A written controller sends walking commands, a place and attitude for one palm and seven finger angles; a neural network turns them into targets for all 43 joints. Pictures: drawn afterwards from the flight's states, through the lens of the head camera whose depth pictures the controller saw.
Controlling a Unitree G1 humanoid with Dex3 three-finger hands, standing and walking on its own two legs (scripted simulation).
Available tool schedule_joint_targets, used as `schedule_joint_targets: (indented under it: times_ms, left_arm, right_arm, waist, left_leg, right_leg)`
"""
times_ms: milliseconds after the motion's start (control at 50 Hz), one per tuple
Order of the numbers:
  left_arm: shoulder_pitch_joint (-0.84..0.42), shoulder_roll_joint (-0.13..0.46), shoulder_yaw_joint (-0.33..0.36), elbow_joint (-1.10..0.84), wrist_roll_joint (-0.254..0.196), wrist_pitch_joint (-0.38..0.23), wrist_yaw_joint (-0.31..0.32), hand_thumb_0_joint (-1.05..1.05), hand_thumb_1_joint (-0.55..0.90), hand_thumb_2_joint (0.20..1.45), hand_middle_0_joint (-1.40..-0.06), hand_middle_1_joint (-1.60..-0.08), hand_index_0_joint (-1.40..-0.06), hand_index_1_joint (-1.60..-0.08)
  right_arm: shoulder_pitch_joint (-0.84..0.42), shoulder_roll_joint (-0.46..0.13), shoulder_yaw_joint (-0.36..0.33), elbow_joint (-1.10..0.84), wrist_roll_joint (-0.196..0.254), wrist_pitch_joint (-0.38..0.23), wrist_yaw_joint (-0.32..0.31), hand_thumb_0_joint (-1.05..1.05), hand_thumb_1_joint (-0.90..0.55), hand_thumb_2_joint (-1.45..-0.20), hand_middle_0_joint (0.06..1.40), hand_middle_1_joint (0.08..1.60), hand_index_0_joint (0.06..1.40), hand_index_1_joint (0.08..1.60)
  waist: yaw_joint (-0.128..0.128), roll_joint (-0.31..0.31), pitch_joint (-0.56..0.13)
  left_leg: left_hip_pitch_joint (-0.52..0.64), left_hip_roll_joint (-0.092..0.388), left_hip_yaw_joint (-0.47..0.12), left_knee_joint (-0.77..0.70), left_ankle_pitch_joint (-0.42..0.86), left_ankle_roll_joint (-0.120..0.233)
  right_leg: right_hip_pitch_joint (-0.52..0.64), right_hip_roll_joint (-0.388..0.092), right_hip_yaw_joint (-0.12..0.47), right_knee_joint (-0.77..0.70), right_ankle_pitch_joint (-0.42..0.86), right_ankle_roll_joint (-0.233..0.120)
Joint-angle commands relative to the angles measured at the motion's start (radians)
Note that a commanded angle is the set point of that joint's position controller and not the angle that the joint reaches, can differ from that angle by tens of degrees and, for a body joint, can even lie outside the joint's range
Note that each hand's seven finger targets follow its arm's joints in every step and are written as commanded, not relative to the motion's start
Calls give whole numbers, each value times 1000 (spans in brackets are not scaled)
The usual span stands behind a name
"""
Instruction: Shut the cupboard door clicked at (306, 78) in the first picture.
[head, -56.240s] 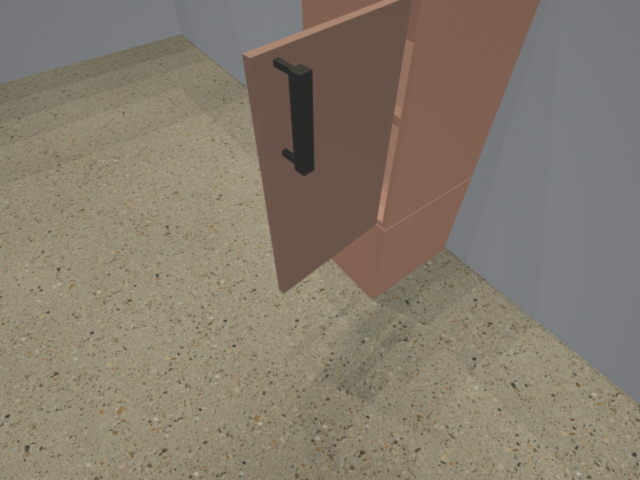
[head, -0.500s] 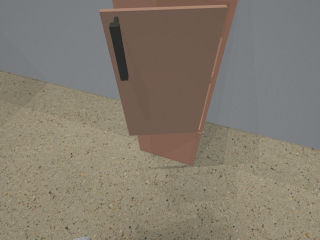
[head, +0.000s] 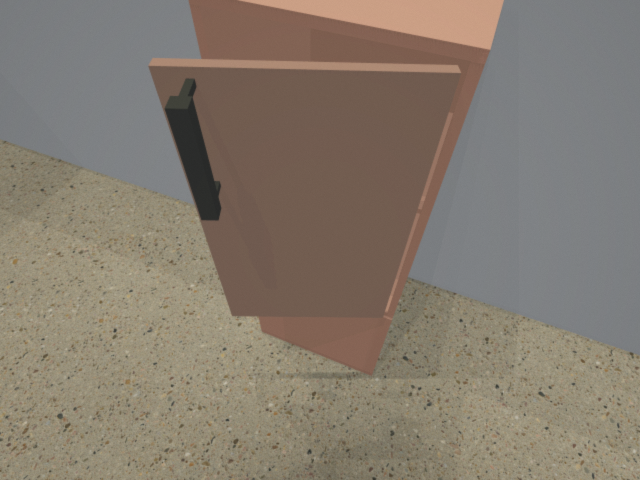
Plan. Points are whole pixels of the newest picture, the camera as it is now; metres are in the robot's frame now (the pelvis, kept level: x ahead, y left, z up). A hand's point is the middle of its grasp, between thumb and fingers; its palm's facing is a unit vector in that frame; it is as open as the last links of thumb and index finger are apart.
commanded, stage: come to a stop and stand still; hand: left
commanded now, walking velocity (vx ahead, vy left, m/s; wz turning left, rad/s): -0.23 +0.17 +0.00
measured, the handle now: (200, 154) +0.46 +0.19 +0.15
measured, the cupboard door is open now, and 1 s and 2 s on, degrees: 22 22 22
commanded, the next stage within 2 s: look again from close up in 0.80 s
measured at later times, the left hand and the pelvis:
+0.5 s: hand out of the picture +0.04 +0.22 -0.18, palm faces +0.06 -0.97 -0.23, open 7.4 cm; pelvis -0.01 +0.02 +0.00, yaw +1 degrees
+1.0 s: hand out of the picture -0.01 +0.18 -0.17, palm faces -0.02 -0.98 -0.19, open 7.3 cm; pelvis -0.02 +0.01 +0.01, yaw +0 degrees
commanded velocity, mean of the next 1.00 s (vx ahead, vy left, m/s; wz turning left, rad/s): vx -0.03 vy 0.03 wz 0.00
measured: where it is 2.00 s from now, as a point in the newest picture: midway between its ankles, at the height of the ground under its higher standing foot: outside the picture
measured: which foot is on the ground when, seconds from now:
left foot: down 0.00-0.02, up 0.04-0.32, down 0.34-1.00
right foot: down 0.00-1.00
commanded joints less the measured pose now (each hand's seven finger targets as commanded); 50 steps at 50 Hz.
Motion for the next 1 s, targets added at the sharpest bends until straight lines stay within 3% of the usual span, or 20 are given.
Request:
schedule_joint_targets:
  times_ms: [0,20,80,220,280,300,320,340,400,500,540,580,620,680,840,860,880,900,920,980]
  left_arm:
    - [73,195,42,-40,8,-13,11,0,900,900,-200,-300,-200,-300]
    - [90,195,44,-34,6,-16,17,0,900,900,-200,-300,-200,-300]
    - [76,194,52,-42,10,-10,34,0,900,900,-200,-300,-200,-300]
    - [15,199,62,-83,13,-5,35,0,900,900,-200,-300,-200,-300]
    - [-19,184,55,-84,1,1,30,0,900,900,-200,-300,-200,-300]
    - [4,145,44,-92,-6,7,27,0,900,900,-200,-300,-200,-300]
    - [34,87,31,-103,-10,15,25,0,900,900,-200,-300,-200,-300]
    - [31,80,25,-108,-1,22,28,0,900,900,-200,-300,-200,-300]
    - [-22,91,27,-93,-8,35,20,0,900,900,-200,-300,-200,-300]
    - [37,69,6,-55,-11,13,10,0,900,900,-200,-300,-200,-300]
    - [81,89,3,-26,-6,-5,15,0,900,900,-200,-300,-200,-300]
    - [32,130,-4,-26,-6,-19,13,0,900,900,-200,-300,-200,-300]
    - [12,109,-6,-12,-9,-33,15,0,900,900,-200,-300,-200,-300]
    - [22,87,-12,6,-13,-32,16,0,900,900,-200,-300,-200,-300]
    - [77,51,-17,54,-18,-26,16,0,900,900,-200,-300,-200,-300]
    - [84,51,-19,58,-18,-27,16,0,900,900,-200,-300,-200,-300]
    - [168,75,-31,72,1,-64,59,0,900,900,-200,-300,-200,-300]
    - [115,130,-20,22,-11,-66,51,0,900,900,-200,-300,-200,-300]
    - [83,114,-24,4,-12,-64,42,0,900,900,-200,-300,-200,-300]
    - [99,81,-28,-2,-12,-63,31,0,900,900,-200,-300,-200,-300]
  right_arm:
    - [45,-94,-54,-64,3,20,7,0,-900,-900,200,300,200,300]
    - [17,-97,-54,-73,1,27,6,0,-900,-900,200,300,200,300]
    - [-25,-113,-53,-89,8,28,2,0,-900,-900,200,300,200,300]
    - [-27,-102,-41,-110,7,29,20,0,-900,-900,200,300,200,300]
    - [72,-110,-41,-76,3,16,21,0,-900,-900,200,300,200,300]
    - [78,-168,-46,-80,-2,3,22,0,-900,-900,200,300,200,300]
    - [55,-237,-56,-101,-12,0,19,0,-900,-900,200,300,200,300]
    - [29,-247,-56,-114,-16,8,20,0,-900,-900,200,300,200,300]
    - [-9,-194,-35,-110,-19,-5,-10,0,-900,-900,200,300,200,300]
    - [-11,-175,-30,-78,-5,-12,-7,0,-900,-900,200,300,200,300]
    - [-3,-141,-28,-63,10,-13,-2,0,-900,-900,200,300,200,300]
    - [28,-97,-20,-51,16,-10,10,0,-900,-900,200,300,200,300]
    - [52,-94,-19,-19,4,-3,9,0,-900,-900,200,300,200,300]
    - [79,-92,-11,24,4,-12,10,0,-900,-900,200,300,200,300]
    - [114,-75,6,76,3,-22,0,0,-900,-900,200,300,200,300]
    - [121,-77,7,80,2,-25,-1,0,-900,-900,200,300,200,300]
    - [24,-107,8,14,6,-49,13,0,-900,-900,200,300,200,300]
    - [101,-57,10,-10,1,-35,17,0,-900,-900,200,300,200,300]
    - [143,-69,8,-4,-4,-37,18,0,-900,-900,200,300,200,300]
    - [160,-80,10,-20,-6,-51,15,0,-900,-900,200,300,200,300]
  waist:
    - [-4,-168,-90]
    - [26,-224,-87]
    - [40,-182,-122]
    - [24,-174,-152]
    - [-27,-150,-149]
    - [-19,11,-163]
    - [-4,245,-148]
    - [-8,218,-102]
    - [-4,262,-55]
    - [14,170,-112]
    - [20,49,-93]
    - [-29,-12,-57]
    - [-37,-176,-52]
    - [-34,-76,-36]
    - [-10,33,11]
    - [-10,32,0]
    - [25,98,24]
    - [-39,111,-39]
    - [-46,124,-50]
    - [-26,92,-72]
  left_leg:
    - [-57,-48,-8,163,-48,-15]
    - [-124,-62,-46,296,-267,-18]
    - [-262,-67,-147,511,-313,-22]
    - [-157,-62,-120,239,-182,-38]
    - [73,-55,-83,-132,125,-30]
    - [173,55,-175,-190,297,-1]
    - [129,240,-350,-211,531,90]
    - [4,298,-353,-226,494,168]
    - [10,217,-276,-212,687,188]
    - [87,162,-230,-176,530,154]
    - [38,80,-202,-119,327,81]
    - [65,-2,-140,-140,85,18]
    - [111,-8,-119,-135,100,7]
    - [129,19,-135,-187,148,16]
    - [84,39,-145,-240,135,21]
    - [88,39,-146,-241,153,21]
    - [25,44,-106,-27,230,-1]
    - [44,13,-130,-68,34,5]
    - [39,16,-146,-88,29,11]
    - [15,38,-172,-118,137,39]
  right_leg:
    - [84,-262,264,-183,634,-158]
    - [129,-303,295,-196,825,-210]
    - [279,-314,253,-133,1011,-251]
    - [240,-259,167,-145,759,-203]
    - [108,-180,121,-79,471,-113]
    - [14,-103,62,-11,233,-59]
    - [-39,-4,-23,69,-140,-2]
    - [-7,24,-15,207,-339,0]
    - [-65,29,70,362,-286,-3]
    - [79,39,0,6,-115,-2]
    - [167,6,85,-222,130,-23]
    - [76,-124,193,-270,151,-76]
    - [49,-104,193,-284,183,-88]
    - [56,-62,151,-293,104,-66]
    - [99,-31,121,-308,49,-58]
    - [106,-34,124,-301,74,-59]
    - [77,-93,141,-246,423,-42]
    - [59,-115,172,-247,156,-80]
    - [22,-72,149,-223,-51,-91]
    - [57,-21,100,-162,-6,-79]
